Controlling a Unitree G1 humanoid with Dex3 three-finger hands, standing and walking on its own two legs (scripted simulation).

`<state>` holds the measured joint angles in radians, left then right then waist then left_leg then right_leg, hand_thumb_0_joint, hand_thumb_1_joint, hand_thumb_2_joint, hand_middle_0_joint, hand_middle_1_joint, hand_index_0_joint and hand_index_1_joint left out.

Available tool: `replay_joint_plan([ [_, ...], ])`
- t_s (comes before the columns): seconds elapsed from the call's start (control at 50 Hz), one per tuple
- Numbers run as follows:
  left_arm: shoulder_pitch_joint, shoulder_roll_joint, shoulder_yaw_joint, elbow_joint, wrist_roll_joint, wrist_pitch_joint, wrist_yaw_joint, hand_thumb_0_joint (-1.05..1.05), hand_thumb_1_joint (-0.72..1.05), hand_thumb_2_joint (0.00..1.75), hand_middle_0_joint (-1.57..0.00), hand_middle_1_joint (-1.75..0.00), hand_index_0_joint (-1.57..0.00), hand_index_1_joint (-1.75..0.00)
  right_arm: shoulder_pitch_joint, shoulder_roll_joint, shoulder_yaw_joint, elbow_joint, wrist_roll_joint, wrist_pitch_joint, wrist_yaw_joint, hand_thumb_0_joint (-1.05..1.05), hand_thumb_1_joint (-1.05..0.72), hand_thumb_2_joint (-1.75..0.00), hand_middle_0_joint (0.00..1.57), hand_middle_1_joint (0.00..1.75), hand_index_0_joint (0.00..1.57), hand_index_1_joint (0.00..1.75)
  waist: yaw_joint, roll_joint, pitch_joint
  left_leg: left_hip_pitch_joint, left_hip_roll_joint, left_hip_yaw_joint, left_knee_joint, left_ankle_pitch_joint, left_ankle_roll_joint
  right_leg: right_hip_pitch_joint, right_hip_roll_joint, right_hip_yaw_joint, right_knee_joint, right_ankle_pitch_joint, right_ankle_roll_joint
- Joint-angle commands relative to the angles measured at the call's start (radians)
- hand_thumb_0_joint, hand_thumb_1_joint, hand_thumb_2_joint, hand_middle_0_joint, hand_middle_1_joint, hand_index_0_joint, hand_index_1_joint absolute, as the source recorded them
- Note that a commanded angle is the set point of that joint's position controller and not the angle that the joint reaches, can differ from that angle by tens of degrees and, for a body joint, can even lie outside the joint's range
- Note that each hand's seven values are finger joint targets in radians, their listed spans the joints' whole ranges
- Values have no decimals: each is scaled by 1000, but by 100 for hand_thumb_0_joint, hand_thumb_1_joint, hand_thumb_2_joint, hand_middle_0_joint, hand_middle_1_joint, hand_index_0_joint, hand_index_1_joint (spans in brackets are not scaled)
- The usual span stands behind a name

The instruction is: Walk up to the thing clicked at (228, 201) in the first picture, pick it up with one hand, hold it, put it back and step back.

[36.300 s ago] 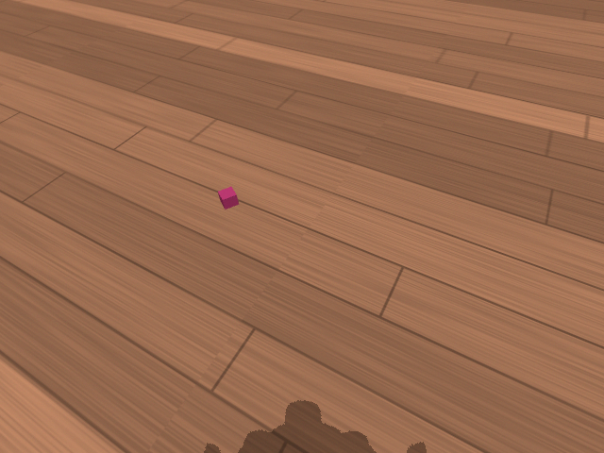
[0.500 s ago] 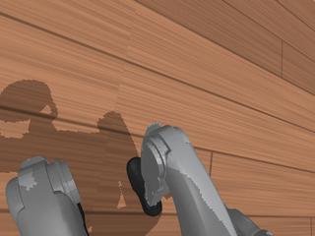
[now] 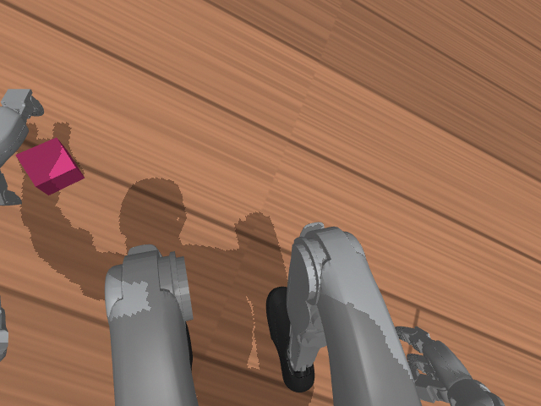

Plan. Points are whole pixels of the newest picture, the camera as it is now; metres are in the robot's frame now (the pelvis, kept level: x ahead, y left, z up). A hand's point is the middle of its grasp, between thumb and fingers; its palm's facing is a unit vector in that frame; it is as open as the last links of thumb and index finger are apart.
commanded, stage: withdraw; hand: left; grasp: from above
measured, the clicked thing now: (52, 167) +0.50 +0.34 -0.30
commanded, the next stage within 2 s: home in 0.12 s
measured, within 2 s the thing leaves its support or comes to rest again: neither
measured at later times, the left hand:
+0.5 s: hand out of the picture +0.44 +0.36 -0.08, palm faces -0.40 -0.25 -0.88, open 11.6 cm
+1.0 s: hand out of the picture +0.28 +0.27 +0.14, palm faces -0.02 -0.86 -0.52, open 7.4 cm
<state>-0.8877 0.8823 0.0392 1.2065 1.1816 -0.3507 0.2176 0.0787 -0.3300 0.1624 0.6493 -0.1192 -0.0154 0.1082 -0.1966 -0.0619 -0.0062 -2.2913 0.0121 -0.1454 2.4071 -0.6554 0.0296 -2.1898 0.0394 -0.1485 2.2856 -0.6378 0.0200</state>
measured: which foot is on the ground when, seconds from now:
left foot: down 0.00-1.00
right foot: down 0.00-1.00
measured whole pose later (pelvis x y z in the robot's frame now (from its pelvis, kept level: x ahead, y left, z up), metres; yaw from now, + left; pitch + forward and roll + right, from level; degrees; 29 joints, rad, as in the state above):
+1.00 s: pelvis +0.03 +0.00 +0.23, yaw +8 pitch +27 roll -5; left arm -0.01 0.41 0.07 0.28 0.22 0.19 0.03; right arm 0.08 -0.23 0.02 0.55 0.04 -0.09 -0.03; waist -0.06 0.02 -0.20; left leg -1.52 0.01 -0.07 1.66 -0.61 0.01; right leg -1.46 0.03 -0.07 1.59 -0.60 0.00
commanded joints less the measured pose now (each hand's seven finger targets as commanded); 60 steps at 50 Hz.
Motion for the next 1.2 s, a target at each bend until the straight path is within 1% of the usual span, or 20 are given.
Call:
replay_joint_plan([
  [0.0, -492, 241, 42, -31, 47, 55, 167, 0, -43, 95, -13, -92, -13, -92, 196, -237, -72, 20, -15, 2, -15, 0, -88, -89, 20, 30, 20, 30, -96, 448, -601, 535, 8, 28, -283, 67, -18, 159, 41, -55, -193, 106, -65],
  [0.04, -521, 293, 73, 43, 61, 99, 200, 0, -39, 91, -17, -88, -17, -88, 217, -249, -75, 29, -21, -9, -18, 0, -88, -89, 20, 30, 20, 30, -81, 449, -611, 524, 6, 31, -286, 74, -17, 142, 33, -58, -184, 109, -63],
  [0.08, -531, 311, 70, 105, 68, 140, 205, 0, -37, 89, -20, -85, -20, -86, 231, -245, -67, 25, -22, -15, -19, 0, -88, -89, 20, 30, 20, 30, -86, 453, -630, 510, 8, 39, -271, 98, -13, 163, 36, -49, -181, 128, -64],
  [0.12, -477, 352, 93, 125, 69, 174, 193, 0, -34, 87, -21, -84, -21, -84, 238, -249, -71, 11, -19, -19, -17, 0, -88, -89, 20, 30, 20, 30, -56, 461, -672, 516, 5, 46, -264, 134, -12, 196, 30, -48, -168, 155, -63],
  [0.2, -378, 417, 148, -4, 21, 219, 112, 0, -28, 82, -25, -80, -26, -79, 257, -243, -88, -27, -5, -9, -7, 0, -88, -89, 20, 30, 20, 30, 4, 514, -834, 591, -3, 67, -278, 264, -12, 329, 24, -32, -172, 248, -58],
  [0.22, -341, 416, 154, -24, 8, 225, 82, 0, -20, 90, -25, -72, -23, -71, 264, -239, -99, -37, 1, 0, -4, 0, -88, -90, 20, 30, 20, 30, 8, 488, -881, 607, -1, 65, -279, 286, -8, 361, 30, -28, -178, 260, -58],
  [0.24, -310, 417, 164, -63, -9, 226, 53, 0, -12, 97, -25, -66, -23, -69, 272, -239, -109, -46, 7, 7, -2, 0, -88, -90, 20, 30, 20, 30, 13, 477, -885, 605, -3, 66, -290, 294, -5, 376, 28, -25, -191, 263, -55],
  [0.3, -221, 411, 209, -156, -69, 224, -38, 0, -3, 92, -24, -61, -22, -63, 279, -246, -134, -78, 18, 28, 0, 0, -89, -90, 20, 30, 20, 30, 22, 400, -866, 568, -3, 74, -298, 283, 3, 433, 29, -11, -237, 254, -51],
  [0.34, -148, 357, 208, -273, -125, 217, -89, 0, 8, 84, -22, -51, -20, -52, 315, -239, -152, -60, 26, 40, -3, 0, -89, -90, 20, 30, 20, 30, 39, 385, -865, 574, -7, 85, -317, 283, 2, 468, 25, 0, -271, 254, -55],
  [0.42, 38, 249, 220, -621, -308, 204, -186, 0, 36, 74, -18, -32, -17, -33, 325, -215, -207, -76, 59, 43, -20, 0, -90, -90, 20, 30, 20, 30, 98, 404, -971, 686, -8, 97, -409, 264, 2, 515, 18, 28, -351, 233, -63],
  [0.52, 210, 141, 247, -778, -495, 250, -221, 0, 76, 84, -19, -29, -19, -29, 272, -181, -228, -86, 100, 43, -50, 0, -90, -90, 20, 30, 20, 30, 116, 304, -842, 693, 5, 57, -539, 152, 11, 493, 18, 41, -427, 170, -57],
  [0.58, 333, -14, 164, -798, -582, 292, -220, 0, 90, 90, -20, -30, -20, -30, 234, -157, -233, -95, 116, 31, -59, 0, -90, -90, 20, 30, 20, 30, 98, 251, -724, 724, 17, 39, -638, 79, 17, 526, 18, 41, -506, 128, -51],
  [0.64, 376, -47, 158, -898, -651, 326, -216, 0, 90, 90, -20, -30, -20, -30, 196, -156, -243, -104, 131, 7, -72, 0, -90, -90, 20, 30, 20, 30, 119, 289, -704, 837, 29, 4, -753, 23, 6, 561, 12, 43, -552, 97, -49],
  [0.66, 395, -75, 136, -933, -671, 337, -218, 0, 90, 90, -20, -30, -20, -30, 187, -154, -246, -115, 136, -1, -76, 0, -90, -90, 20, 30, 20, 30, 114, 298, -715, 880, 30, -3, -782, 31, 3, 583, 10, 44, -571, 105, -48],
  [0.78, 537, -172, 139, -1047, -807, 416, -190, 0, 90, 90, -20, -30, -20, -30, 105, -126, -233, -149, 156, -55, -118, 0, -90, -90, 20, 30, 20, 30, 122, 269, -649, 1025, 23, -20, -942, -26, -3, 708, 2, 62, -708, 83, -41],
  [0.88, 708, -252, 127, -1099, -911, 483, -165, 0, 90, 91, -20, -30, -20, -30, 73, -91, -221, -175, 165, -94, -146, 0, -90, -90, 20, 30, 20, 30, 134, 250, -634, 1140, 6, 34, -1010, 83, -6, 865, -1, 91, -849, 126, -48],
  [0.92, 762, -300, 106, -1119, -970, 511, -162, 0, 90, 90, -20, -30, -20, -30, 63, -80, -213, -189, 167, -107, -155, 0, -90, -90, 20, 30, 20, 30, 119, 220, -583, 1159, 3, 33, -1059, 63, -3, 922, -1, 96, -911, 112, -46],
  [0.98, 840, -317, 123, -1166, -1045, 552, -153, 0, 90, 90, -20, -30, -20, -30, 66, -65, -206, -196, 168, -125, -172, 0, -90, -90, 20, 30, 20, 30, 121, 201, -579, 1226, -3, 53, -1114, 110, 0, 1048, -2, 110, -1003, 144, -45],
  [1.08, 959, -391, 107, -1238, -1134, 621, -145, 0, 90, 90, -20, -30, -20, -30, 94, -44, -187, -214, 173, -151, -207, 0, -90, -90, 20, 30, 20, 30, 114, 170, -503, 1344, -4, 50, -1240, 142, -2, 1198, -2, 121, -1149, 170, -40],
  [1.18, 1088, -470, 97, -1317, -1208, 678, -137, 0, 90, 90, -20, -30, -20, -30, 138, -18, -168, -223, 171, -179, -252, 0, -90, -90, 20, 30, 20, 30, 110, 161, -450, 1464, -9, 66, -1334, 280, -7, 1359, 0, 119, -1273, 281, -39],
])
